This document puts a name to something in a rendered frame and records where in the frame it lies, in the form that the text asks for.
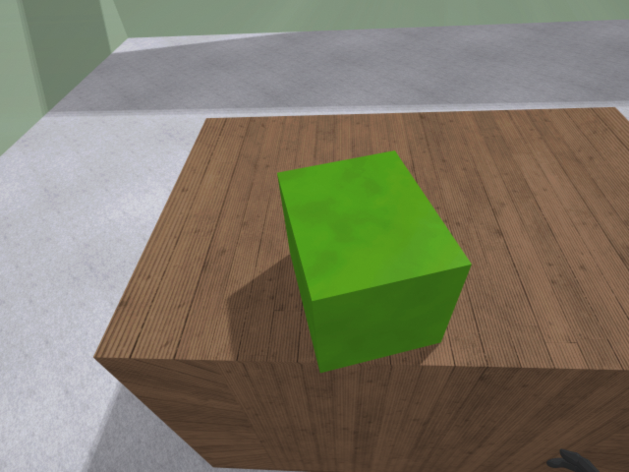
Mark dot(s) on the right robot hand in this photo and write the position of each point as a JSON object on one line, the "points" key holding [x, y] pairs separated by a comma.
{"points": [[572, 461]]}

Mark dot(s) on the carton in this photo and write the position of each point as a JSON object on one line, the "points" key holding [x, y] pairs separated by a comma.
{"points": [[378, 271]]}

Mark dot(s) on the pedestal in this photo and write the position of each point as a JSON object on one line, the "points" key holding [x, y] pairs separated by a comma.
{"points": [[211, 333]]}

